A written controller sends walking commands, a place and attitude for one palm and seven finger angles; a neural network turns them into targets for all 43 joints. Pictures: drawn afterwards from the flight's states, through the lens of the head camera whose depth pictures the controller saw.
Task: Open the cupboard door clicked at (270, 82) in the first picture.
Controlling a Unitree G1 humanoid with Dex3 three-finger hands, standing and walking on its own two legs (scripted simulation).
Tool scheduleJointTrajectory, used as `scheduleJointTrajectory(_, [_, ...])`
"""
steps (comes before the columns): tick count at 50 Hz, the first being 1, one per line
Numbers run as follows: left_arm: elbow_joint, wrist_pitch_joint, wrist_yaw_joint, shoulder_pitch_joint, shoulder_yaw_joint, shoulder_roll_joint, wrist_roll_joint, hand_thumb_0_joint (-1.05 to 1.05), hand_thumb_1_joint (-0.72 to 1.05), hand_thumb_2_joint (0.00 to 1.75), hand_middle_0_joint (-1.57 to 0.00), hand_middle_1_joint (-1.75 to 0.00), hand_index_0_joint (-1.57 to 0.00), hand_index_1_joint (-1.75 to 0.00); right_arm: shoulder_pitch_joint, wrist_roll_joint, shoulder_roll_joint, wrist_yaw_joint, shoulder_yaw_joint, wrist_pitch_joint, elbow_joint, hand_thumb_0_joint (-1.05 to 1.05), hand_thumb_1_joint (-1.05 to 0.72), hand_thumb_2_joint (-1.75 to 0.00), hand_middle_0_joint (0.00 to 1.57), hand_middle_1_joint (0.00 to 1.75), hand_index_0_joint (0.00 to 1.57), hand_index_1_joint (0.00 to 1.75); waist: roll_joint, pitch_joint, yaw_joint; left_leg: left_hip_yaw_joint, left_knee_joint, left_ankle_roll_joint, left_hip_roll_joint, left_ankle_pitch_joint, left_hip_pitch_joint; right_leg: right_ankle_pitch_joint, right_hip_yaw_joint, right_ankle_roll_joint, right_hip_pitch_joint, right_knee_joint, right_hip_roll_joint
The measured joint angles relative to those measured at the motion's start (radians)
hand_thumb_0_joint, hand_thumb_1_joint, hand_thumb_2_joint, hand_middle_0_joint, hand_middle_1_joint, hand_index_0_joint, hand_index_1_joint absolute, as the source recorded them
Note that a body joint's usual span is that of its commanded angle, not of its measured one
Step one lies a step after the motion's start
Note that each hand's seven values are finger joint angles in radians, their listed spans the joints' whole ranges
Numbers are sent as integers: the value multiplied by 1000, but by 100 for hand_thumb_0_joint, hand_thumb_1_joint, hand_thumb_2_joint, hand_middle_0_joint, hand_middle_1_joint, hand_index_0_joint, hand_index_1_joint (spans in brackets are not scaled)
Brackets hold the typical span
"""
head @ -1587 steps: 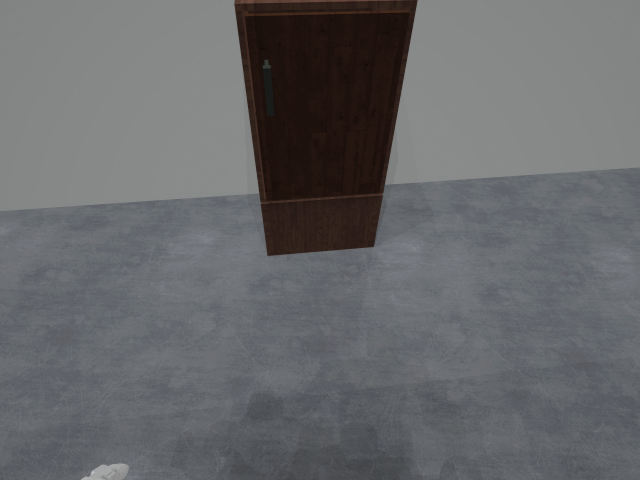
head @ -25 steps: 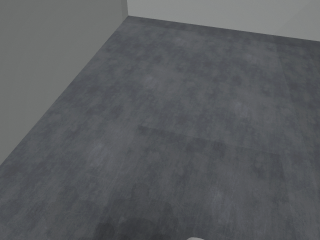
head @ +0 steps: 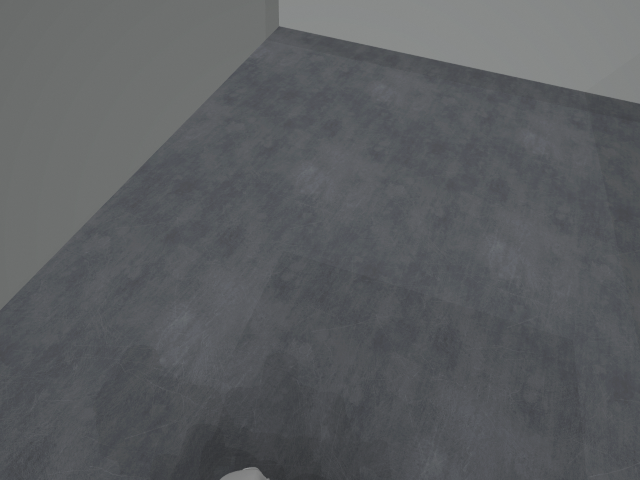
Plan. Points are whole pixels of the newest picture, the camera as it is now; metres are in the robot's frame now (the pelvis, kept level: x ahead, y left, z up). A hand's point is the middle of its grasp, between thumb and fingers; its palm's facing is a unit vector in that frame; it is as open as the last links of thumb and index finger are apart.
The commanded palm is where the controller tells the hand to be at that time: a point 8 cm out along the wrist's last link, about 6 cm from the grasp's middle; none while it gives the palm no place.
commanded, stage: turn to face it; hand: left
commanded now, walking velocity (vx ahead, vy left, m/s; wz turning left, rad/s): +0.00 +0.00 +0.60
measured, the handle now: out of the picture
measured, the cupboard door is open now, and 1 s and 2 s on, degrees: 46 46 46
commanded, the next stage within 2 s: none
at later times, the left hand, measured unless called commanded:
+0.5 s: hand out of the picture +0.06 +0.14 -0.14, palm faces +0.31 -0.91 -0.27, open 7.4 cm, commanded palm none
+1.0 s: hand out of the picture +0.04 +0.11 -0.14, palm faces +0.59 -0.76 -0.29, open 7.4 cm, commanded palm none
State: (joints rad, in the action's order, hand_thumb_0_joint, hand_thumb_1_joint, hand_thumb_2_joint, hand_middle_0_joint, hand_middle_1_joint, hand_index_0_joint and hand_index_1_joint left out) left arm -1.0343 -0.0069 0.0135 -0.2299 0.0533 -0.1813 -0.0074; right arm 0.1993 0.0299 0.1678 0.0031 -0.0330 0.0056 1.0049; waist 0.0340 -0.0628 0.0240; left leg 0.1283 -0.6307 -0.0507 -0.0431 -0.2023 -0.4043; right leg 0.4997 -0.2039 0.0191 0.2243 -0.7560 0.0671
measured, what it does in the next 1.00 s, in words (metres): steps to the right, turning left: right foot, then left foot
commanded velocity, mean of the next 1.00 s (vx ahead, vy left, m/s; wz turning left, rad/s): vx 0.00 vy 0.00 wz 0.60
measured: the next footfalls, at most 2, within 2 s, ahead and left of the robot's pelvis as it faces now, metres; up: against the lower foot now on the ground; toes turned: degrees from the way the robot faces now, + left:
right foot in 0.28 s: +0.09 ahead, -0.17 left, +0.00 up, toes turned +7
left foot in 0.62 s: +0.05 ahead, +0.06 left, +0.00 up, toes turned +29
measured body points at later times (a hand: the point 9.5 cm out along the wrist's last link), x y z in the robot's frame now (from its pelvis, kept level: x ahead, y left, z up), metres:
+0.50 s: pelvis +0.05 -0.07 +0.02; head +0.11 -0.07 +0.47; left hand +0.05 +0.19 -0.12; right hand +0.23 -0.30 -0.12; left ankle +0.01 +0.06 -0.67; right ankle +0.06 -0.18 -0.72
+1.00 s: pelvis +0.09 -0.11 +0.01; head +0.14 -0.09 +0.46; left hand +0.01 +0.15 -0.12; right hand +0.33 -0.26 -0.14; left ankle -0.01 -0.01 -0.65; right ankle +0.16 -0.20 -0.72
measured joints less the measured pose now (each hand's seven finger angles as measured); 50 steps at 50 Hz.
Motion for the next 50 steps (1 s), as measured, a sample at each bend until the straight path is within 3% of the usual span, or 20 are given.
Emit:
scheduleJointTrajectory(3, [8, 36, 1, 32, 7, -9, -5, 0, 92, 90, -20, -30, -20, -30, -16, 2, 1, -13, 2, -4, -25, 0, -92, -90, 20, 30, 20, 30, 7, 0, 0, -25, -20, -3, 23, -42, -12, 60, 106, 28, 132, -281, -15])
scheduleJointTrajectory(6, [38, 45, -5, 66, 12, -10, -5, 0, 91, 90, -20, -30, -20, -30, -22, 3, 13, -19, 1, -10, -40, 0, -92, -90, 20, 30, 20, 30, -10, 0, -10, -57, 31, 11, 34, -12, 1, 3, 154, 42, 207, -333, -13])
scheduleJointTrajectory(10, [90, 46, -9, 93, 15, -13, -5, 0, 91, 90, -20, -30, -20, -30, -28, 5, 33, -13, -8, -27, -56, 0, -91, -90, 21, 30, 20, 30, -44, 2, -10, -112, 82, 29, 35, 17, 13, -22, 176, 44, 207, -174, -14])
scheduleJointTrajectory(14, [138, 31, -12, 89, 14, -28, -8, 0, 91, 90, -20, -30, -20, -30, -22, 0, 52, -3, -28, -53, -75, 1, -91, -90, 21, 30, 20, 30, -59, 17, -4, -171, 55, 61, 44, 5, -10, -112, 169, 26, 105, 133, -19])
scheduleJointTrajectory(15, [147, 24, -9, 84, 15, -33, -14, 0, 91, 90, -20, -30, -20, -30, -24, -3, 56, -1, -35, -61, -77, 1, -91, -90, 21, 30, 20, 30, -53, 17, -10, -174, 6, 68, 52, -66, -30, -178, 165, 6, 103, 153, -13])
scheduleJointTrajectory(17, [153, 22, -4, 79, 9, -29, -18, 0, 91, 90, -20, -30, -20, -30, -31, -4, 75, 5, -48, -75, -76, 1, -91, -90, 21, 30, 20, 30, -59, 7, -9, -163, -194, 73, 58, -212, -87, -181, 132, -16, 93, 133, 0])
scheduleJointTrajectory(19, [154, 22, 1, 62, 5, -25, -19, 0, 91, 90, -20, -30, -20, -30, -40, -4, 90, 10, -57, -84, -74, 1, -91, -90, 21, 30, 20, 30, -55, 0, -8, -133, -382, 84, 52, -240, -130, -169, 106, -22, 63, 156, 14])
scheduleJointTrajectory(21, [150, 20, 4, 47, 2, -25, -19, 0, 91, 90, -20, -30, -20, -30, -49, -7, 94, 13, -58, -86, -77, 1, -91, -90, 20, 30, 20, 30, -37, -8, -5, -98, -435, 98, 39, -246, -129, -173, 83, -24, 32, 192, 30])
scheduleJointTrajectory(28, [136, 9, -4, 6, -8, -34, -19, 0, 90, 90, -20, -30, -20, -30, -97, -15, 87, 21, -34, -75, -103, 1, -91, -90, 20, 30, 19, 30, 21, -48, -22, -16, -101, 98, 33, -207, 24, -145, -3, -17, -8, 192, 81])
scheduleJointTrajectory(30, [131, 14, -8, -11, -5, -41, -13, 0, 90, 90, -20, -30, -20, -30, -108, -13, 88, 24, -26, -65, -118, 1, -91, -90, 20, 30, 19, 30, 23, -49, -24, -3, 32, 78, 36, -82, 87, -106, -26, -8, 13, 122, 92])
scheduleJointTrajectory(31, [131, 21, -11, -20, -4, -42, -9, 0, 90, 90, -20, -30, -20, -30, -107, -10, 96, 25, -25, -54, -130, 1, -91, -90, 20, 30, 19, 30, 7, -38, -21, -18, 65, 38, 27, -37, 99, -82, -29, 10, 48, 42, 88])
scheduleJointTrajectory(33, [121, 50, -7, -2, 2, -65, -9, 0, 90, 90, -20, -30, -20, -30, -114, -8, 82, 18, -23, -40, -134, 1, -91, -90, 20, 30, 19, 30, 27, -49, -21, -40, 2, 19, 40, -95, 68, 30, 55, 40, 135, -161, 78])
scheduleJointTrajectory(36, [113, 72, -3, 35, 12, -79, -8, 1, 91, 90, -20, -30, -20, -30, -97, -5, 69, 4, -15, -37, -132, 1, -91, -90, 20, 30, 20, 30, 20, -51, -26, -86, 2, 43, 40, -106, 64, 37, 136, 61, 225, -316, 40])
scheduleJointTrajectory(39, [132, 71, -11, 61, 16, -76, -5, 1, 91, 90, -20, -30, -20, -30, -80, 0, 67, -1, -13, -47, -121, 1, -91, -90, 21, 30, 20, 30, -10, -50, -27, -135, 35, 62, 32, -80, 74, 3, 162, 62, 234, -244, 18])
scheduleJointTrajectory(42, [160, 55, -18, 68, 14, -69, -4, 1, 91, 90, -20, -30, -20, -30, -66, 0, 72, 2, -17, -63, -111, 1, -91, -90, 21, 30, 20, 30, -42, -41, -23, -184, 27, 81, 25, -79, 65, -67, 160, 57, 176, -45, -6])
scheduleJointTrajectory(43, [172, 45, -20, 63, 13, -71, -6, 1, 91, 90, -20, -30, -20, -30, -59, -2, 72, 3, -20, -70, -111, 1, -91, -90, 21, 30, 20, 30, -45, -32, -22, -197, 8, 88, 29, -87, 52, -103, 156, 53, 143, 49, -8])
scheduleJointTrajectory(44, [184, 34, -18, 55, 13, -74, -11, 0, 91, 90, -20, -30, -20, -30, -55, -6, 71, 5, -25, -76, -111, 1, -91, -90, 21, 30, 20, 30, -37, -23, -26, -201, -32, 85, 40, -133, 29, -155, 158, 27, 130, 108, -1])
scheduleJointTrajectory(46, [187, 25, -11, 57, 7, -59, -17, 0, 91, 90, -20, -30, -20, -30, -62, -9, 84, 9, -39, -87, -105, 1, -91, -90, 21, 30, 20, 30, -54, -34, -22, -202, -222, 76, 50, -263, -34, -172, 129, -9, 134, 80, 7])
scheduleJointTrajectory(48, [187, 25, -4, 49, 0, -41, -18, 0, 91, 90, -20, -30, -20, -30, -71, -8, 94, 13, -48, -95, -97, 1, -91, -90, 21, 30, 20, 30, -60, -40, -18, -174, -422, 79, 51, -282, -90, -167, 104, -17, 113, 96, 19])
scheduleJointTrajectory(50, [181, 29, 1, 39, -4, -30, -20, 0, 91, 90, -20, -30, -20, -30, -77, -10, 92, 17, -50, -95, -95, 1, -91, -90, 20, 30, 20, 30, -47, -43, -11, -132, -481, 90, 41, -277, -99, -179, 83, -16, 85, 139, 34])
